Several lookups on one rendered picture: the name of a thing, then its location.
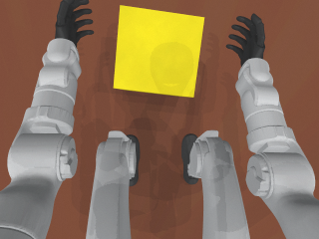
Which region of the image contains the right robot hand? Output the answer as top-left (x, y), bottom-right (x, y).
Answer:
top-left (225, 13), bottom-right (265, 67)

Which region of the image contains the carton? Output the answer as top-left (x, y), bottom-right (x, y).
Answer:
top-left (113, 5), bottom-right (204, 98)

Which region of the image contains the right robot thigh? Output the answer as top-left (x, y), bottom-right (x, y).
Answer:
top-left (191, 136), bottom-right (250, 239)

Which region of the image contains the robot left upper arm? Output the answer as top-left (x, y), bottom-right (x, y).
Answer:
top-left (0, 133), bottom-right (78, 239)

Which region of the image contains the left robot hand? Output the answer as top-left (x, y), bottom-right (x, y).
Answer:
top-left (55, 0), bottom-right (94, 48)

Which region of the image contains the right robot foot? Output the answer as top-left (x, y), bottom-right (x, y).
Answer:
top-left (181, 133), bottom-right (199, 185)

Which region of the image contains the right robot forearm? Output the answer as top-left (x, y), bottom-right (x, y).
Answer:
top-left (235, 58), bottom-right (315, 191)

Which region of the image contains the robot right upper arm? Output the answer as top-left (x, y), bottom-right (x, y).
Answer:
top-left (245, 152), bottom-right (319, 239)

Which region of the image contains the left robot forearm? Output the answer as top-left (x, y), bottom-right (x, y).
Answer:
top-left (7, 38), bottom-right (82, 178)

